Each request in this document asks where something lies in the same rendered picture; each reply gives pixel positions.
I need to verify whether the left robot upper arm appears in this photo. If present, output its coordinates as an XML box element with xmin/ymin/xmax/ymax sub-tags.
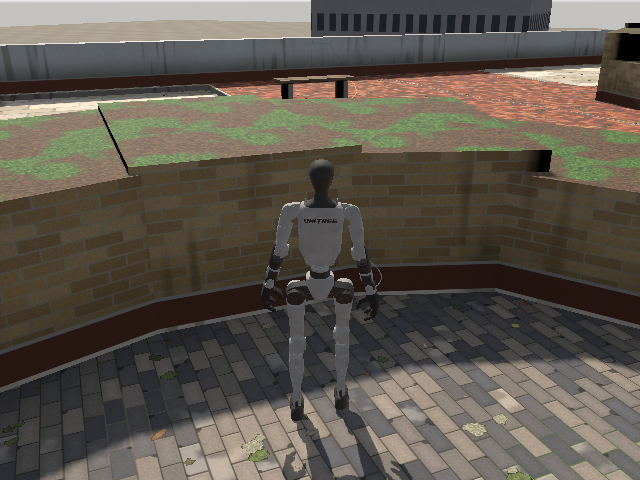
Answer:
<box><xmin>273</xmin><ymin>202</ymin><xmax>300</xmax><ymax>257</ymax></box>

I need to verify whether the robot left hand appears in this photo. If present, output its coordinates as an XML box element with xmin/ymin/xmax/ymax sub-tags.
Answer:
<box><xmin>261</xmin><ymin>285</ymin><xmax>284</xmax><ymax>312</ymax></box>

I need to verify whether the robot torso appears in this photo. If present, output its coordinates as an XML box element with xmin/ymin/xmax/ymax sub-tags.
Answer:
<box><xmin>297</xmin><ymin>198</ymin><xmax>344</xmax><ymax>300</ymax></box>

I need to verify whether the robot right forearm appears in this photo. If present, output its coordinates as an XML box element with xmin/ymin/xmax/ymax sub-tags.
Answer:
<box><xmin>356</xmin><ymin>245</ymin><xmax>377</xmax><ymax>295</ymax></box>

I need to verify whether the right robot upper arm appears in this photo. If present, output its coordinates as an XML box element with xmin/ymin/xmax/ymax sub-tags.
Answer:
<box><xmin>342</xmin><ymin>203</ymin><xmax>366</xmax><ymax>260</ymax></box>

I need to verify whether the robot left foot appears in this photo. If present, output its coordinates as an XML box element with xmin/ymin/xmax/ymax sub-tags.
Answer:
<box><xmin>290</xmin><ymin>394</ymin><xmax>304</xmax><ymax>421</ymax></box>

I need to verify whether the robot right hand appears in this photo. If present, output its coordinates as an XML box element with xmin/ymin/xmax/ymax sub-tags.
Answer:
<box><xmin>356</xmin><ymin>292</ymin><xmax>379</xmax><ymax>321</ymax></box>

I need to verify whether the robot left forearm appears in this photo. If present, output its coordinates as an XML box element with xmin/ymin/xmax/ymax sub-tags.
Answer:
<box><xmin>263</xmin><ymin>241</ymin><xmax>284</xmax><ymax>289</ymax></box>

